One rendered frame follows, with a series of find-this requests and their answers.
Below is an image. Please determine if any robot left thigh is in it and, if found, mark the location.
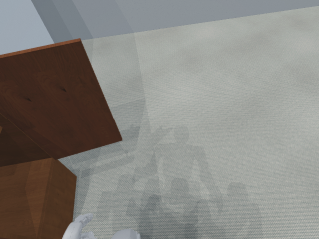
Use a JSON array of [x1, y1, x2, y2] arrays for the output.
[[111, 228, 141, 239]]

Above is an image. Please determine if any cupboard door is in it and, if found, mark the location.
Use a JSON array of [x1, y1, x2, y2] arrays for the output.
[[0, 38, 122, 160]]

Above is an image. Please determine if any robot left hand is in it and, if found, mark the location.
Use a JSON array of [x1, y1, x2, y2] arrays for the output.
[[62, 213, 97, 239]]

